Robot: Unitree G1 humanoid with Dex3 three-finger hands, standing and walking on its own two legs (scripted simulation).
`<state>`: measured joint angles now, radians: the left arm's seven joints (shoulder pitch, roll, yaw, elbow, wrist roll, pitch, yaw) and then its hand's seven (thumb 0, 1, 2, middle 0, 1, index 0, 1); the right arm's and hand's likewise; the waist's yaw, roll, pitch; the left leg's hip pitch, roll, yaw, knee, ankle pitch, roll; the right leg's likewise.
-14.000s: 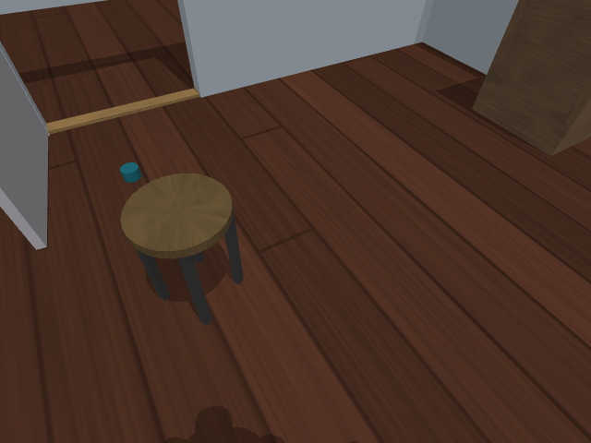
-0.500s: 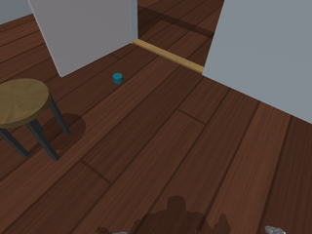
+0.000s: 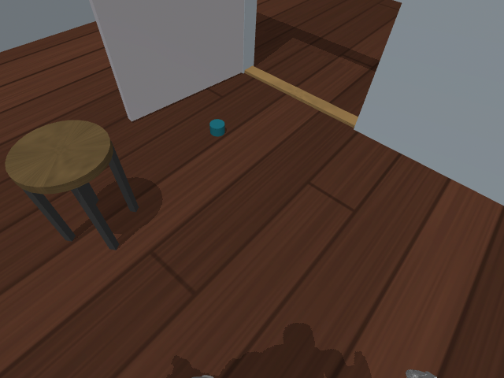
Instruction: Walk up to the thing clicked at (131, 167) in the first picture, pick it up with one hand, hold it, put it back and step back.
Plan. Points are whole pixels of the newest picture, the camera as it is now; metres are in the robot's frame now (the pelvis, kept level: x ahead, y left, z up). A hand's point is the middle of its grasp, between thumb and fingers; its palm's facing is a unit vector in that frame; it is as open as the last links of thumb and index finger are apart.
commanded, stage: walk up
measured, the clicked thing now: (217, 127) +1.51 +0.17 -0.72
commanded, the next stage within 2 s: stand in 0.44 s
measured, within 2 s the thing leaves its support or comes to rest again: neither
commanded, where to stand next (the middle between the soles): +0.06 -0.03 m, yaw -1 degrees
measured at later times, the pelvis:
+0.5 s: pelvis +0.01 -0.01 +0.02, yaw +2 degrees
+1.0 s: pelvis +0.02 -0.03 +0.03, yaw -1 degrees
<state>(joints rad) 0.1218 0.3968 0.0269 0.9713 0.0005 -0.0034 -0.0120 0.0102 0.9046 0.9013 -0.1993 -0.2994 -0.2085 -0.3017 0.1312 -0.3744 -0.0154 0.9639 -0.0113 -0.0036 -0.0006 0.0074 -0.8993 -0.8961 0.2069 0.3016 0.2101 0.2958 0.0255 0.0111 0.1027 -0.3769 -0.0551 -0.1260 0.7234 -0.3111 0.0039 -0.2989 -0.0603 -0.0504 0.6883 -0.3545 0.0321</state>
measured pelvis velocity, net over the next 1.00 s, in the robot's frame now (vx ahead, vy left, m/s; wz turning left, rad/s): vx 0.02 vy -0.03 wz -0.02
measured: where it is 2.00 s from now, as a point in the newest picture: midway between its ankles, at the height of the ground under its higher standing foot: outside the picture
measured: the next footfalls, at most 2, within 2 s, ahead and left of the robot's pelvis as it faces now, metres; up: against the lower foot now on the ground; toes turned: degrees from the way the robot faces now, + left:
none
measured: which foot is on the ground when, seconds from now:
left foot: down 0.00-1.00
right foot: down 0.00-1.00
